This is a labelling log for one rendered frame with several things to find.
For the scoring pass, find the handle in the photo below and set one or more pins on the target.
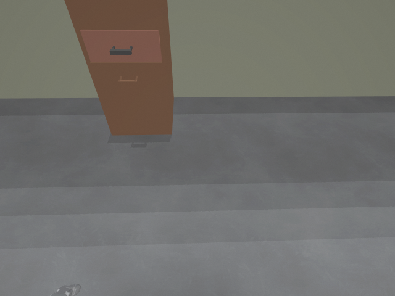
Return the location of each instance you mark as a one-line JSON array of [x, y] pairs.
[[127, 82], [114, 51]]

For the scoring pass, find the drawer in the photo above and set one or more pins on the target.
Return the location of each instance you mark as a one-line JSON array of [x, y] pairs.
[[145, 43]]

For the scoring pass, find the cabinet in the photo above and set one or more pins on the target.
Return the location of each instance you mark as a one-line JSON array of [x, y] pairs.
[[143, 109]]

